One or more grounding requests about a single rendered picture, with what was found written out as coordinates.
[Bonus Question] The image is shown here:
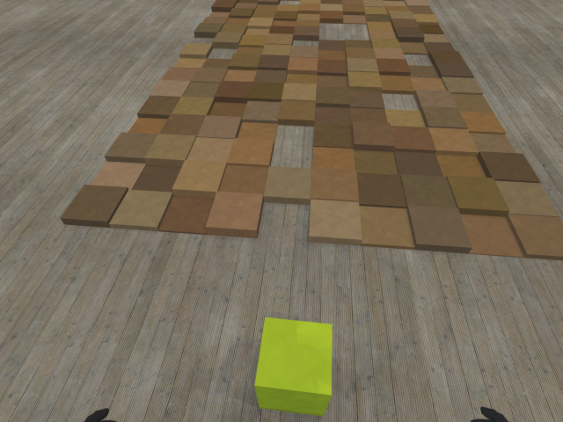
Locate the carton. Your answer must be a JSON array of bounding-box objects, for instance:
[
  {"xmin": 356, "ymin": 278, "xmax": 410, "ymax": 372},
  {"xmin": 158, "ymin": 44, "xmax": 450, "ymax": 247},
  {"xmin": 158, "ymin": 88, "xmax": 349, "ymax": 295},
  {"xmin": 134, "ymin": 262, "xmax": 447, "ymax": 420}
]
[{"xmin": 254, "ymin": 317, "xmax": 333, "ymax": 417}]

